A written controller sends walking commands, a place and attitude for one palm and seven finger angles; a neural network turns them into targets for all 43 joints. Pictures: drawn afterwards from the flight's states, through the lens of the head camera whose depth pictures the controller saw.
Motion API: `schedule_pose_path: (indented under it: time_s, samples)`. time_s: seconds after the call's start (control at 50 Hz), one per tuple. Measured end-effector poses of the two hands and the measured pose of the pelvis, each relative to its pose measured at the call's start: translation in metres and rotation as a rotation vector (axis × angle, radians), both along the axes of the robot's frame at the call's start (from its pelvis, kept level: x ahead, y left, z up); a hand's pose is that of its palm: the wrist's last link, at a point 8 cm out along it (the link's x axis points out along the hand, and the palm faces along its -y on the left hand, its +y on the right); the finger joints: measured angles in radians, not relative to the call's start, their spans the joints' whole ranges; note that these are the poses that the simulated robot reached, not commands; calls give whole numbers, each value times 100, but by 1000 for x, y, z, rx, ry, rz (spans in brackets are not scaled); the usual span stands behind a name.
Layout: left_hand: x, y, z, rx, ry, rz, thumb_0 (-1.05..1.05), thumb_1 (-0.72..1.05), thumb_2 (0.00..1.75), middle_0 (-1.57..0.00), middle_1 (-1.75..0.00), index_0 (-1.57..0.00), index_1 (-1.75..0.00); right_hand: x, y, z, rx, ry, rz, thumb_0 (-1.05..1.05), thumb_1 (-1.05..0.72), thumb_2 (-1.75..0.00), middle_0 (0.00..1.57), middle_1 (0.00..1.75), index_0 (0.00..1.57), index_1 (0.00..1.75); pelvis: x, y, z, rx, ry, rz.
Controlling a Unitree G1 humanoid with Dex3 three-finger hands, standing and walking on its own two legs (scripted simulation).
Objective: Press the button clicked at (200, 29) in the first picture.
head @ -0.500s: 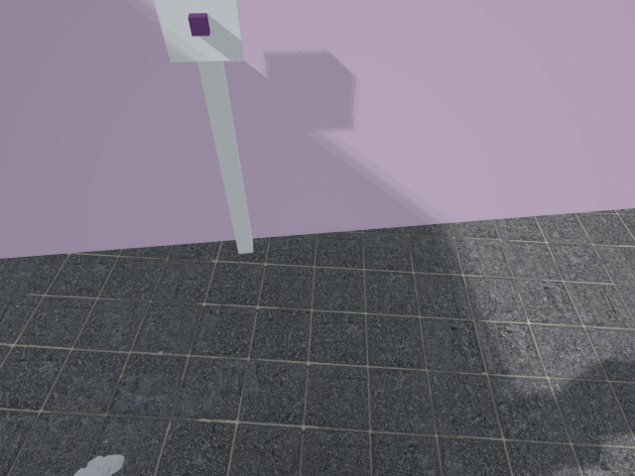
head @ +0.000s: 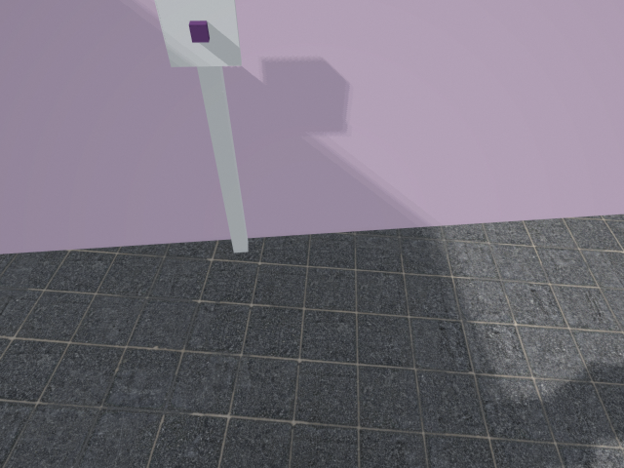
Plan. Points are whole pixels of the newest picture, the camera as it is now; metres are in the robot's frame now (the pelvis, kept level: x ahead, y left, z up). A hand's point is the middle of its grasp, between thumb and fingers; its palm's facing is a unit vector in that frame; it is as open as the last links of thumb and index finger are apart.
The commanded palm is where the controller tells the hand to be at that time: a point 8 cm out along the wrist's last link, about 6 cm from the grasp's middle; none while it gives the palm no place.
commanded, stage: stand and wait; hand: left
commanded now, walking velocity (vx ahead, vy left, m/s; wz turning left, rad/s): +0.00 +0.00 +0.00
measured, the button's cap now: (199, 31) +1.00 +0.34 +0.12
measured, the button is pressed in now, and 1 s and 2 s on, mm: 0 0 0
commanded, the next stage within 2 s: look at it before walking up in 0.32 s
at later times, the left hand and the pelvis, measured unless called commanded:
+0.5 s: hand out of the picture +0.06 +0.24 -0.15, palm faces -0.02 -0.94 -0.33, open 7.4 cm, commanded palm none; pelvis -0.02 +0.00 +0.00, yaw +0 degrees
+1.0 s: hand out of the picture +0.05 +0.24 -0.15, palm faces -0.02 -0.94 -0.33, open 7.4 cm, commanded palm none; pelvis -0.02 -0.01 +0.00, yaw +0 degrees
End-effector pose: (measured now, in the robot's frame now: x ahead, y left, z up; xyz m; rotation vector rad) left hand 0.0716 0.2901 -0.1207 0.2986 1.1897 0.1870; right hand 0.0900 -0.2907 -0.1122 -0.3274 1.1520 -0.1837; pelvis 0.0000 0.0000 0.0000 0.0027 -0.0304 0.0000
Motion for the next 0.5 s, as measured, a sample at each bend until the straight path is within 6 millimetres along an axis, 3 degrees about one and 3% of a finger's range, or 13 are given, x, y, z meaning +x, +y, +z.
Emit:
schedule_pose_path:
  time_s: [0.2, 0.5]
  samples:
    - [-15, 3, 2, 12, 28, 7, 0, 91, 90, -20, -30, -20, -30, -28, -7, -3, -3, 59, -22, 1, -91, -90, 21, 30, 20, 30, -8, -3, 2, 0, -5, 1]
    - [-14, -2, 5, 8, -3, -6, 0, 91, 90, -20, -30, -20, -30, -34, -5, -3, 13, 39, -20, 1, -91, -90, 21, 30, 20, 30, -17, -4, 3, 1, -10, -1]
